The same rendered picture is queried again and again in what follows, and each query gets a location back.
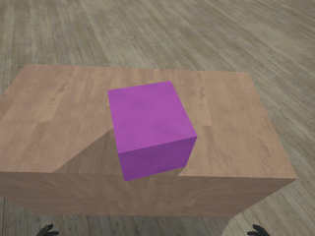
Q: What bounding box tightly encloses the pedestal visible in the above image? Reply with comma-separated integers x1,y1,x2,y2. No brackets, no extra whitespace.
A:
0,64,298,218

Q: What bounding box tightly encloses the carton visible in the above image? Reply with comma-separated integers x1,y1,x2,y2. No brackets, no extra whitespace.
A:
107,81,198,182

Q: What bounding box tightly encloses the right robot hand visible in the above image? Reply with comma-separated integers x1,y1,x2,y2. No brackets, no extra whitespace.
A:
247,224,270,236

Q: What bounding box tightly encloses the left robot hand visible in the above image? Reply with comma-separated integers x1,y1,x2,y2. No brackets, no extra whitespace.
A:
36,224,59,236

